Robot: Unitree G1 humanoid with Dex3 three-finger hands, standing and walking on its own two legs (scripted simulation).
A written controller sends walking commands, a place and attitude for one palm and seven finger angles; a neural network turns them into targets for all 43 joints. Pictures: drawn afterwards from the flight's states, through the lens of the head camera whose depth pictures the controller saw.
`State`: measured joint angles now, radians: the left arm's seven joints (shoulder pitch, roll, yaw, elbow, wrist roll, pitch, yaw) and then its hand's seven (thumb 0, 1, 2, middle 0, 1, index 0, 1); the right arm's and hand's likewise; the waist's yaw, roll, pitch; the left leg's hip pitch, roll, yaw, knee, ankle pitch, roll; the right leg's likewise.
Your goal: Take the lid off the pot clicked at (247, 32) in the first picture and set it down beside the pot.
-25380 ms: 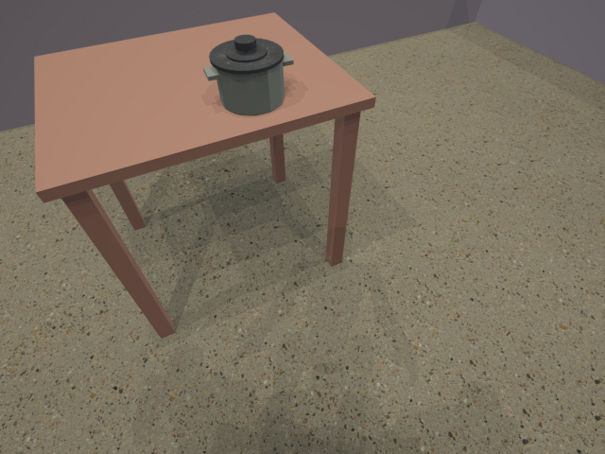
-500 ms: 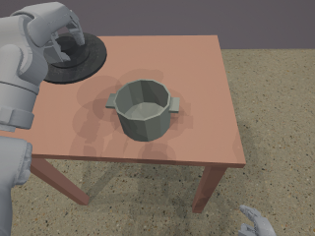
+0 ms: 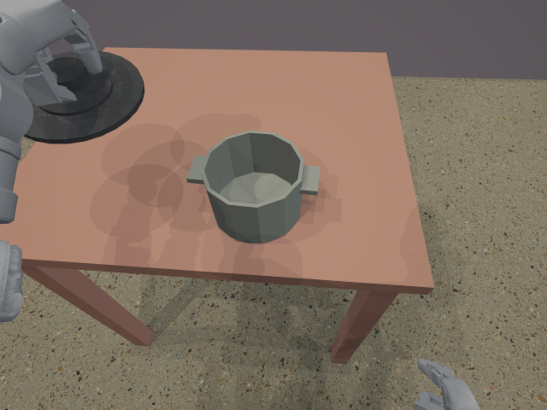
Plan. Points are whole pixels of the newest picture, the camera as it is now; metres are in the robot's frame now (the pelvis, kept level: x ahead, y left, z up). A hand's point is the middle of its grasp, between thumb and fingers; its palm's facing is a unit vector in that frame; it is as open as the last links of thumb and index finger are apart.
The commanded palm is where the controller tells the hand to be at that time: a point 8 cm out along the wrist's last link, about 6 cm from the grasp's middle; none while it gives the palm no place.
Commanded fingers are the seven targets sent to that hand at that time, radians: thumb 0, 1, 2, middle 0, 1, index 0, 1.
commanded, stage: move the lid sideways beside the pot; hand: left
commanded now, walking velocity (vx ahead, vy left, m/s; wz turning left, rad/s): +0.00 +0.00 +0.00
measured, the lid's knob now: (66, 75) +0.47 +0.28 +0.23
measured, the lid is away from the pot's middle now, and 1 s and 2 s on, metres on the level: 0.23 0.24 0.23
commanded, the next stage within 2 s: lower the lid onto the table in 0.32 s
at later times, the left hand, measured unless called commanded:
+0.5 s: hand (42, 74) +0.44 +0.30 +0.25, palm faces -0.20 -0.08 -0.98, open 7.9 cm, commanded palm +0.42 +0.30 +0.34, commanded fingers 0.00 0.56 1.11 -0.85 -0.96 -0.86 -0.95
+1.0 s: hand (59, 105) +0.43 +0.29 +0.21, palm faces -0.27 -0.11 -0.96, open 7.9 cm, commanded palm +0.42 +0.29 +0.30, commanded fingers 0.00 0.56 1.11 -0.85 -0.96 -0.86 -0.95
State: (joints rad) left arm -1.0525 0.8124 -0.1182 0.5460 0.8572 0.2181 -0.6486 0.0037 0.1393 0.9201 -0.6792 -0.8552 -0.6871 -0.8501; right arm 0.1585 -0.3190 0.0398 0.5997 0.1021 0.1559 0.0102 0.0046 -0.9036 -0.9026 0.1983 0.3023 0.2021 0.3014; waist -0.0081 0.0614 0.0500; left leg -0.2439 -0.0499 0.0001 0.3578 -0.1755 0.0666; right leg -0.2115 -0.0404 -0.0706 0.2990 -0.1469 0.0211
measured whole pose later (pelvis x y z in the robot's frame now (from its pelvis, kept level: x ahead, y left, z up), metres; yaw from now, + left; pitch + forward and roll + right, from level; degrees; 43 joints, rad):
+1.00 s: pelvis +0.00 -0.01 +0.00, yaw +0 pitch +4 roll -1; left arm -0.99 0.81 -0.10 0.61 0.86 0.20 -0.63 0.00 0.14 0.92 -0.68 -0.85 -0.68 -0.85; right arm 0.19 -0.32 0.03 0.61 0.10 0.15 0.00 0.00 -0.90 -0.90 0.20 0.30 0.20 0.30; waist -0.02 0.06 0.06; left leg -0.26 -0.04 -0.01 0.39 -0.19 0.06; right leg -0.21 -0.03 -0.08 0.31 -0.16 0.02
